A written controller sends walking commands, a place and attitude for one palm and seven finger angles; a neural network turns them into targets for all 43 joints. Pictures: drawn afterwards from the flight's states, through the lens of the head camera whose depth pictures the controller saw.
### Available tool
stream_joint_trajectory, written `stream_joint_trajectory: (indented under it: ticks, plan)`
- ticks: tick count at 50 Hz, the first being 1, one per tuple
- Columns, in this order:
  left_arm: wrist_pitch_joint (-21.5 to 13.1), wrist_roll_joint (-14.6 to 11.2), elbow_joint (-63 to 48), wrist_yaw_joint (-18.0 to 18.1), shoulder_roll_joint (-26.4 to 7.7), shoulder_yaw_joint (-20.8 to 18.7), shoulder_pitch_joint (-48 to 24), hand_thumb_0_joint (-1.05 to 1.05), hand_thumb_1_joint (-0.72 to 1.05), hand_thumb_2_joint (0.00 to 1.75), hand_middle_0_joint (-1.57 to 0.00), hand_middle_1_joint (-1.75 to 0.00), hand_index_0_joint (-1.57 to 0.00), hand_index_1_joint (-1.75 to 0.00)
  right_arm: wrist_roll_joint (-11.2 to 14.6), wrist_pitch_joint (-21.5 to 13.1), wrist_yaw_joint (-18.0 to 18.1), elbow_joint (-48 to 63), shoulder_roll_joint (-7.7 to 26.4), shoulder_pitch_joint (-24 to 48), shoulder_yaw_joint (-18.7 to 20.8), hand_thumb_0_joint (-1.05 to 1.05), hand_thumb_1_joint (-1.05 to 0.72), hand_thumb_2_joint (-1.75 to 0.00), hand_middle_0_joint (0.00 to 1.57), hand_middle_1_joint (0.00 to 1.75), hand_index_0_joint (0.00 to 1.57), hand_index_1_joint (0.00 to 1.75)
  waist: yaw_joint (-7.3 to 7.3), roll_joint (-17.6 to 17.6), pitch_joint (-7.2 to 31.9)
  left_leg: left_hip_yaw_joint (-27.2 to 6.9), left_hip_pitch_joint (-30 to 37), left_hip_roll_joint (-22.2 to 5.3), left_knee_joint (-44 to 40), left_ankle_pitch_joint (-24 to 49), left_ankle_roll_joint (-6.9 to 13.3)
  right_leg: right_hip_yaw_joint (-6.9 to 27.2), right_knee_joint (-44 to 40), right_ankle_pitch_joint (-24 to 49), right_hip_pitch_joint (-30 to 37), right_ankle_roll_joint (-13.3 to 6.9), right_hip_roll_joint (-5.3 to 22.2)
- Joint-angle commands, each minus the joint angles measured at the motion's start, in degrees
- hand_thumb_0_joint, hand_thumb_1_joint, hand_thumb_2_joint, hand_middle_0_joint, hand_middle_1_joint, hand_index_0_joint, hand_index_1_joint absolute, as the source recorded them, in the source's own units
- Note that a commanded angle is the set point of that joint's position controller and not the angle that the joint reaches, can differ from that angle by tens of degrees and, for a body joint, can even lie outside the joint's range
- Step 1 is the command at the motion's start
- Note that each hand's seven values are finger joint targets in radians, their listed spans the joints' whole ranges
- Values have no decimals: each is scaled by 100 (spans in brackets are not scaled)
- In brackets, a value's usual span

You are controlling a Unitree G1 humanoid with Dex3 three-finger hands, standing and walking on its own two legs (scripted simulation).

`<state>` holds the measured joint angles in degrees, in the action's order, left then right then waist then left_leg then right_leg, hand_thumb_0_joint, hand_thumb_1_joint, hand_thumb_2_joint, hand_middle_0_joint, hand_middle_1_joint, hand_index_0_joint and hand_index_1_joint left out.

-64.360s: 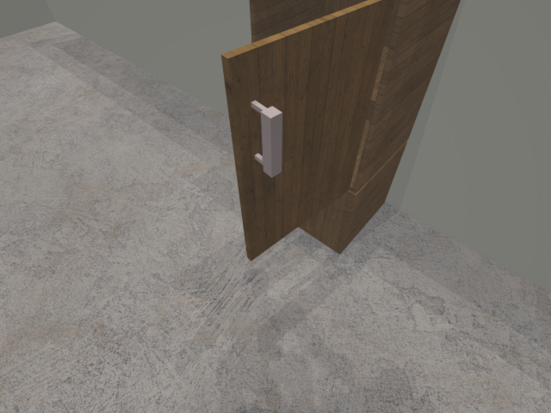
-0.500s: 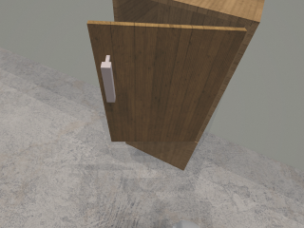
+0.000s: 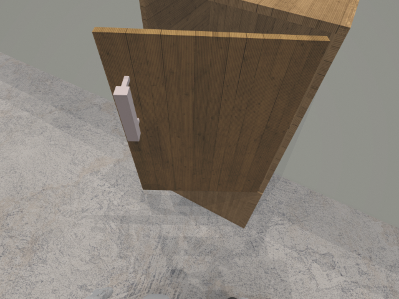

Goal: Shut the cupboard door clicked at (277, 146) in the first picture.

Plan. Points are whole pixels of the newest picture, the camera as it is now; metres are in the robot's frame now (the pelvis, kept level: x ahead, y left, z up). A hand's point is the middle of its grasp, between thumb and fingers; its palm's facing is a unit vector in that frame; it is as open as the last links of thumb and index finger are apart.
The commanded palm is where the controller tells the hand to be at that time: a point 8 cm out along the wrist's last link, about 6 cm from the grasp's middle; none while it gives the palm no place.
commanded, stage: come to a stop and stand still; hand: left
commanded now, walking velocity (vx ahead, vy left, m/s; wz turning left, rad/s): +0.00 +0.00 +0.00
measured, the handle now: (130, 109) +0.47 +0.19 +0.09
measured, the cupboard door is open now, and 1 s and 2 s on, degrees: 28 28 28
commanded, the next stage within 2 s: look again from close up in 0.78 s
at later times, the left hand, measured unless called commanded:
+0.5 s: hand out of the picture -0.06 +0.20 -0.16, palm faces +0.00 -0.98 -0.22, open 7.4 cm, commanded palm none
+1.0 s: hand out of the picture -0.06 +0.19 -0.17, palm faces -0.03 -0.98 -0.18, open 7.4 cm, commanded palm none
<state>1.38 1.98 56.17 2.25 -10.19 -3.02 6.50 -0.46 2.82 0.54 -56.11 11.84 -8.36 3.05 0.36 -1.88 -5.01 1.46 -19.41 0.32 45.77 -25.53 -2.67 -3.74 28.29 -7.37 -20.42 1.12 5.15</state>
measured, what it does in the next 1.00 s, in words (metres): steps on the spot: left foot, then right foot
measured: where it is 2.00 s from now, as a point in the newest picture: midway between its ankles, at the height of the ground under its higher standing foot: outside the picture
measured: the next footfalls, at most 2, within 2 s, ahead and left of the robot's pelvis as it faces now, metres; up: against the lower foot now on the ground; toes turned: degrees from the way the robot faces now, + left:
left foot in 0.04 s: +0.09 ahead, +0.11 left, +0.00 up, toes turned +7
right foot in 0.36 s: -0.05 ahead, -0.09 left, +0.00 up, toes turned +0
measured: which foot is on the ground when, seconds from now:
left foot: up 0.00-0.02, down 0.04-1.00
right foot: down 0.00-0.06, up 0.08-0.34, down 0.36-1.00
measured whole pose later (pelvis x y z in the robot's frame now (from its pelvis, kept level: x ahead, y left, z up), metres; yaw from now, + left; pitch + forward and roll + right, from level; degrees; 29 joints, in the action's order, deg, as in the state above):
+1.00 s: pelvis -0.06 +0.03 +0.00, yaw -1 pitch -1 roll -1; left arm -1.8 0.7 63.6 2.8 -6.8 0.8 17.9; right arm -1.2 -0.5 0.7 -63.5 7.8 -20.3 -0.3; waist -2.2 1.7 -2.7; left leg 2.3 -17.5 -0.7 30.2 -12.0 1.8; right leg -0.1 26.5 -17.2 -8.6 -0.6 -1.8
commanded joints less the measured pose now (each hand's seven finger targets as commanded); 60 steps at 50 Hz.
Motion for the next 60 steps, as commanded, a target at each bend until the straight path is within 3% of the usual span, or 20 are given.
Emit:
stream_joint_trajectory:
  ticks: [1, 2, 3, 4, 5, 8, 14, 16, 19, 20, 22, 26, 33, 43, 44, 45, 46, 48, 55, 60]
  plan:
    - [70, -67, -311, -5, -835, -197, 299, 0, 90, 90, -20, -30, -20, -30, -26, -118, 20, -6, 525, -1276, 86, 0, -90, -90, 20, 30, 20, 30, -249, 64, 888, -420, 1440, -518, -2473, 1177, 179, 696, 130, -612, -259, -422, 575]
    - [147, -100, -384, -20, -478, -138, 447, 0, 90, 90, -20, -30, -20, -30, -95, -144, 30, 178, 975, -1018, 181, 0, -90, -90, 20, 30, 20, 30, -166, 1762, 581, -1846, 783, -1692, -3224, 1219, 561, 137, 1015, -2053, -616, -2, -210]
    - [216, -94, -431, -2, -508, -131, 256, 0, 90, 90, -20, -30, -20, -30, -149, -98, 86, 386, 1167, -586, 176, 0, -90, -90, 20, 30, 20, 30, -180, 1936, 191, -2079, -272, -2053, -3515, 1327, 1006, 494, 1774, -2403, -313, -12, -407]
    - [218, -105, -443, -50, -551, -167, 328, 0, 90, 90, -20, -30, -20, -30, -171, -105, 118, 549, 1087, -153, 98, 0, -90, -90, 20, 30, 20, 30, 27, 1399, 64, -1639, -837, -1947, -3524, 906, 1218, 651, 2209, -2091, 89, -76, -304]
    - [286, -12, -315, -61, -624, -201, 316, 0, 90, 90, -20, -30, -20, -30, -181, -149, 146, 501, 917, -24, 64, 0, -90, -90, 20, 30, 20, 30, 58, 1449, -100, -1438, -688, -1546, -3482, 1249, 1050, 703, 2651, -1847, -133, -72, -434]
    - [232, -56, -111, -84, -627, -179, 746, 0, 90, 90, -20, -30, -20, -30, -120, -214, 193, 493, 727, 1, -42, 0, -90, -90, 20, 30, 20, 30, 207, 1089, 59, -941, 8, -1301, -3122, 2189, 1011, 781, 2999, -1578, -315, -28, -487]
    - [72, -114, 5, -78, -434, 33, 858, 0, 90, 90, -20, -30, -20, -30, -58, -263, 182, 119, 698, -601, -12, 0, -90, -90, 20, 30, 20, 30, -53, 912, 763, -1151, 1440, -1420, -2820, 2968, 1239, 433, 649, -1673, 368, -5, -421]
    - [-10, -116, 240, -40, -407, 72, 1324, 0, 90, 90, -20, -30, -20, -30, 18, -269, 170, 14, 621, -582, -14, 0, -90, -90, 20, 30, 20, 30, 81, 621, 906, -965, 1257, -1135, -2465, 2852, 950, 550, -719, -471, 1167, -64, -407]
    - [-141, -107, 339, -4, -738, 119, 1104, 0, 90, 90, -20, -30, -20, -30, 87, -266, 100, -61, 253, -614, -104, 0, -90, -90, 20, 30, 20, 30, -204, -232, 404, -347, 1074, -406, -2290, 1719, 342, 1498, -1198, 208, 732, -527, 542]
    - [-138, -103, 360, -18, -692, 134, 1055, 0, 90, 90, -20, -30, -20, -30, 53, -270, 74, -143, 262, -673, -96, 0, -90, -90, 20, 30, 20, 30, -224, -110, 446, -336, 1333, -375, -2335, 2079, 327, 1348, -1062, 356, 628, -512, 415]
    - [-227, -117, 471, 18, -489, 168, 1179, 0, 90, 90, -20, -30, -20, -30, 23, -291, 104, -328, 332, -747, -90, 0, -90, -90, 20, 30, 20, 30, -177, -805, 609, -310, 1417, -554, -2303, 2388, 365, 1167, -964, 874, 890, -408, 170]
    - [-171, -137, 563, 17, -396, 207, 1142, 0, 90, 90, -20, -30, -20, -30, 11, -255, 93, -572, 352, -779, -144, 0, -90, -90, 20, 30, 20, 30, -182, -339, 11, -389, 1335, -531, -2656, 1577, 348, 1202, -1347, -882, 442, -367, 78]
    - [-108, -125, 657, 4, -331, 174, 1297, 0, 90, 90, -20, -30, -20, -30, -37, -187, 114, -816, 160, -1102, -180, 0, -90, -90, 20, 30, 20, 30, -145, 261, -484, -371, 900, -444, -2790, 912, 321, 1217, -1532, -1771, 218, -377, 9]
    - [-146, -157, 769, 3, -175, 177, 1464, 0, 90, 90, -20, -30, -20, -30, -19, -300, 178, -885, 72, -1404, -205, 0, -90, -90, 20, 30, 20, 30, -83, 215, -49, -514, 879, -557, -2845, 1331, 366, 1040, -1211, -884, 747, -382, -45]
    - [-421, -23, 781, 199, -309, 308, 1792, 0, 90, 90, -20, -30, -20, -30, -12, -474, 73, -491, 207, -640, -269, 0, -90, -90, 20, 30, 20, 30, 179, 602, -147, -252, 546, -565, -1509, 2153, 243, 1179, -1081, 1024, 611, -343, 249]
    - [-451, -105, 509, 160, -615, 238, 1508, 0, 90, 90, -20, -30, -20, -30, -17, -413, 35, -340, -55, -1092, -257, 0, -90, -90, 20, 30, 20, 30, -250, 566, 263, -308, 677, -409, -1611, 1118, 276, 1401, -1141, -375, 515, -508, 464]
    - [-435, -117, 419, 114, -555, 236, 1279, 0, 90, 90, -20, -30, -20, -30, -47, -395, 34, -442, -25, -1246, -233, 0, -90, -90, 20, 30, 20, 30, -287, 738, 198, -357, 664, -401, -1754, 1114, 320, 1276, -1026, -1220, 375, -584, 287]
    - [-474, -118, 418, 104, -401, 255, 1397, 0, 90, 90, -20, -30, -20, -30, -61, -475, 35, -394, 14, -1500, -262, 0, -90, -90, 20, 30, 20, 30, -246, 537, 610, -469, 714, -517, -1771, 1902, 402, 970, -660, -465, 710, -541, 44]
    - [-334, -103, 372, 78, -263, 300, 1513, 0, 90, 90, -20, -30, -20, -30, -53, -476, 66, -211, 245, -1222, -222, 0, -90, -90, 20, 30, 20, 30, -73, 56, -96, -743, 203, -605, -2339, 1097, 576, 823, -354, -1121, 398, -436, -198]
    - [-315, -91, 312, 77, -410, 270, 1496, 0, 90, 90, -20, -30, -20, -30, -42, -515, 74, -260, 397, -1091, -206, 0, -90, -90, 20, 30, 20, 30, -39, -29, 49, -717, 495, -657, -2425, 1549, 629, 798, -300, -783, 493, -361, -161]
